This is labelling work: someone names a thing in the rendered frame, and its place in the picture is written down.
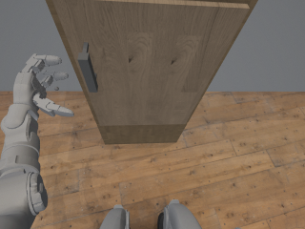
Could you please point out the robot left upper arm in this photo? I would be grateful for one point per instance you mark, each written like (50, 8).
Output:
(22, 197)

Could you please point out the robot left hand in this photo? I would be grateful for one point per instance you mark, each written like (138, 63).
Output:
(26, 86)

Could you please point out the cupboard door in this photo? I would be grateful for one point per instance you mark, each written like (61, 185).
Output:
(153, 59)

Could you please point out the right robot shin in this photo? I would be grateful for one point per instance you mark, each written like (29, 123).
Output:
(173, 201)

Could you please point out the robot left forearm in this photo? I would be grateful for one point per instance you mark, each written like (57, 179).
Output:
(21, 150)

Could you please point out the handle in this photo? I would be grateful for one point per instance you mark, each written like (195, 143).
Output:
(86, 67)

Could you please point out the robot left thigh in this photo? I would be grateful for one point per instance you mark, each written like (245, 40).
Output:
(117, 218)

